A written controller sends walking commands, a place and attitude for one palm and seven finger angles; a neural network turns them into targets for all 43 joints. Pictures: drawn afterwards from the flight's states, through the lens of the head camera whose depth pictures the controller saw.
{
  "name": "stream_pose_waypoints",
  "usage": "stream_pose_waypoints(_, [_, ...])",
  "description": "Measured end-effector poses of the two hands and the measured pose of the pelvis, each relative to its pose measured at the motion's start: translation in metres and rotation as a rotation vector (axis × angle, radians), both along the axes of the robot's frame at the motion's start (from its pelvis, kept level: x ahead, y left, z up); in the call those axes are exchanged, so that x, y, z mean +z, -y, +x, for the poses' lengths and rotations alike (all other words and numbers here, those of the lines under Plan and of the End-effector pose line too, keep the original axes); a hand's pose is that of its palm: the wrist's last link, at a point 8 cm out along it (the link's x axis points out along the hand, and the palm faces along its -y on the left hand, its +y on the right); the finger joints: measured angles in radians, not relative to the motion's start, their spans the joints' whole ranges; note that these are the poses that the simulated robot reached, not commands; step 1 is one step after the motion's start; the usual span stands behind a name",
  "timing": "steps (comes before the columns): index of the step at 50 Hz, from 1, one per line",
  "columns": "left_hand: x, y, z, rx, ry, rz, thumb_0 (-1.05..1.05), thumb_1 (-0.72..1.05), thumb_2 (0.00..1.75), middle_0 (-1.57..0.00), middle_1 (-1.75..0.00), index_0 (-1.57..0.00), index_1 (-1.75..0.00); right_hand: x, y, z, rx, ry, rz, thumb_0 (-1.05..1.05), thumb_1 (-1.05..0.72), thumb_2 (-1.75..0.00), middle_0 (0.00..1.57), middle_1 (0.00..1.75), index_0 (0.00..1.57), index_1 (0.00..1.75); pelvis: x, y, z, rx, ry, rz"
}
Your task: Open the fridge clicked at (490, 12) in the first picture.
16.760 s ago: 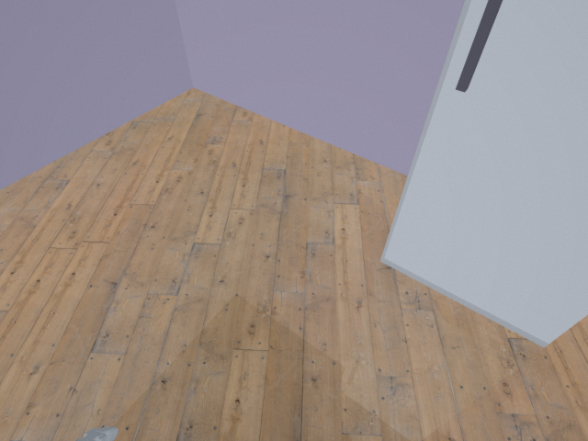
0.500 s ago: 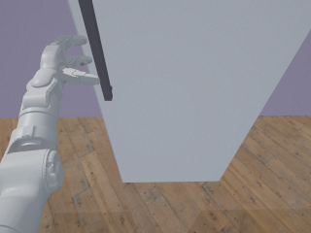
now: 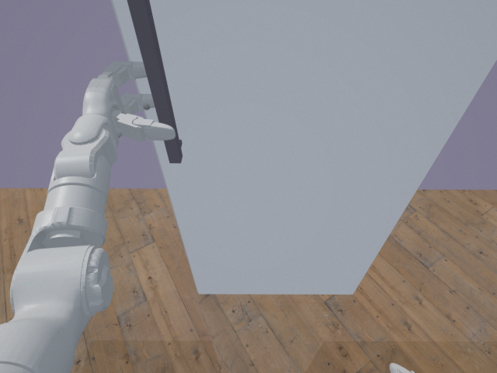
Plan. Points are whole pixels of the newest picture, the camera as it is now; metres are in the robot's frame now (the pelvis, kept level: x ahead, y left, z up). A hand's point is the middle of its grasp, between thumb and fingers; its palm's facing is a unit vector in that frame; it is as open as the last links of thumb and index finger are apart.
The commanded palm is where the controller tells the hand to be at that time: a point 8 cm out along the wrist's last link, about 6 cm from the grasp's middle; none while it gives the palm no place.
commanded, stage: slide the fingers in behind the handle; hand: left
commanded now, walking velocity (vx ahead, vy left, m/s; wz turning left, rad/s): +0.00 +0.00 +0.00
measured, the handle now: (158, 66) +0.51 +0.15 +0.26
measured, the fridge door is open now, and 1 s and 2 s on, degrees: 0 0 0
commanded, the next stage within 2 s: grip the handle and tug to test in 1.08 s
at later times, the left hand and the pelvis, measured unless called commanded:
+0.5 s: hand (165, 105) +0.46 +0.14 +0.22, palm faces +0.03 -1.00 +0.00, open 13.9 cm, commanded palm +0.44 +0.19 +0.22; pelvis +0.00 +0.00 +0.00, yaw +0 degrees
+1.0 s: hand (167, 104) +0.46 +0.13 +0.22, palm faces +0.03 -1.00 +0.00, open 13.9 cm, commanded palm +0.44 +0.19 +0.22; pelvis +0.00 +0.00 +0.00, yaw +0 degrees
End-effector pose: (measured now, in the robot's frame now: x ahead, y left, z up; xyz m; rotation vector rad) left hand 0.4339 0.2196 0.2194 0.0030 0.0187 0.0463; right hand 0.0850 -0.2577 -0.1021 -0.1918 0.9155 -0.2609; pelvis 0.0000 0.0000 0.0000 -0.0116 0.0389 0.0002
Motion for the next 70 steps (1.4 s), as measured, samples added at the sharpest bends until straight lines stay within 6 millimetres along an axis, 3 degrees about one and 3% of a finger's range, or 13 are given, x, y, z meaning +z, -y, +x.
stream_pose_waypoints(10, [-0.002, 0.01, 0.001, -0.018, -0.005, -0.003, -0.02, -0.5, 0.3, -0.3, -1.2, -0.3, -1.2, -0.003, 0.007, -0.01, -0.012, -0.038, -0.011, 0.01, -0.91, -0.89, 0.2, 0.3, 0.2, 0.3, 0.0, 0.002, 0.001, 0.006, 0.001, -0.001])
stream_pose_waypoints(36, [0.001, 0.039, 0.005, -0.029, 0.002, -0.002, -0.02, -0.5, 0.3, -0.3, -1.2, -0.31, -1.21, -0.005, 0.001, -0.006, -0.002, -0.021, 0.013, 0.01, -0.91, -0.89, 0.2, 0.3, 0.2, 0.3, 0.0, 0.002, 0.0, 0.002, 0.0, 0.002])
stream_pose_waypoints(50, [0.001, 0.032, 0.005, -0.014, 0.01, -0.002, -0.02, -0.5, 0.3, -0.3, -1.2, -0.32, -1.21, -0.003, 0.003, -0.011, -0.016, -0.018, 0.005, 0.01, -0.91, -0.89, 0.2, 0.3, 0.2, 0.3, 0.0, 0.002, -0.002, -0.005, 0.001, 0.002])
stream_pose_waypoints(62, [-0.001, 0.038, 0.004, -0.016, -0.013, 0.005, -0.02, -0.5, 0.3, -0.3, -1.2, -0.3, -1.2, -0.004, 0.001, -0.011, -0.008, -0.024, 0.004, 0.01, -0.91, -0.89, 0.2, 0.3, 0.2, 0.3, 0.0, 0.001, -0.004, 0.002, 0.006, 0.001])
stream_pose_waypoints(70, [0.001, 0.04, 0.006, -0.012, -0.007, 0.006, -0.02, -0.32, 0.38, -0.32, -1.23, -0.32, -1.23, -0.005, -0.002, -0.011, -0.002, -0.02, 0.014, 0.01, -0.91, -0.89, 0.2, 0.3, 0.2, 0.3, 0.0, 0.001, -0.004, 0.0, 0.001, 0.002])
